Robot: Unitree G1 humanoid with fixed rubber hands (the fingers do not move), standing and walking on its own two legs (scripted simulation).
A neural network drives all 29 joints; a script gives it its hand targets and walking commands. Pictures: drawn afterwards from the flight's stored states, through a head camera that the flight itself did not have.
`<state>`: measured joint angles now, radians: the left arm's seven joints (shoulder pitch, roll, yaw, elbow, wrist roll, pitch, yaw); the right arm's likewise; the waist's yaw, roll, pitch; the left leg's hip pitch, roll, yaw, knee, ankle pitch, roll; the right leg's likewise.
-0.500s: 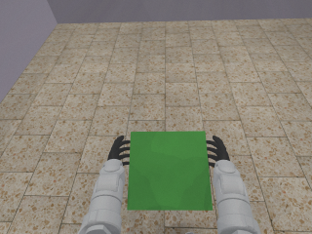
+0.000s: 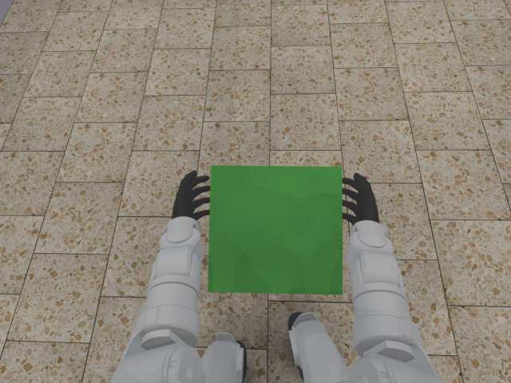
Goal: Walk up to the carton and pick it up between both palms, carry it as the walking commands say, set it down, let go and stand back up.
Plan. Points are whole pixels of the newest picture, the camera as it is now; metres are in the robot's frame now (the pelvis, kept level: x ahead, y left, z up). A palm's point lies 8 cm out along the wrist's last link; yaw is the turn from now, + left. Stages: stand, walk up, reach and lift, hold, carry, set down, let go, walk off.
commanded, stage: set down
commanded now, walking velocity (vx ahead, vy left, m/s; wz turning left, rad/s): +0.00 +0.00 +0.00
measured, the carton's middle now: (272, 224) +0.39 -0.04 -0.16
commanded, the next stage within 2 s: none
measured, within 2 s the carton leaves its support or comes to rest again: neither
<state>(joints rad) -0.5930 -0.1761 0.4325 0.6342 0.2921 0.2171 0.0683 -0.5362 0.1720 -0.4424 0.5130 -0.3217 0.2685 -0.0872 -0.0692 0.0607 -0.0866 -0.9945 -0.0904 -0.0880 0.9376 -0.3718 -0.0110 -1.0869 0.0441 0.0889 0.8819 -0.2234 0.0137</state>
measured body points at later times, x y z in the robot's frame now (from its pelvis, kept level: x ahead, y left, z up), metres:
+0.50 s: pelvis +0.00 +0.00 -0.08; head +0.20 -0.03 +0.32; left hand +0.42 +0.10 -0.15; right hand +0.39 -0.19 -0.16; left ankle +0.03 +0.12 -0.67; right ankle +0.10 -0.12 -0.67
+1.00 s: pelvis -0.02 +0.00 -0.15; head +0.22 -0.03 +0.23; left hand +0.45 +0.09 -0.23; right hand +0.41 -0.20 -0.24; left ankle +0.03 +0.12 -0.67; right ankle +0.10 -0.12 -0.67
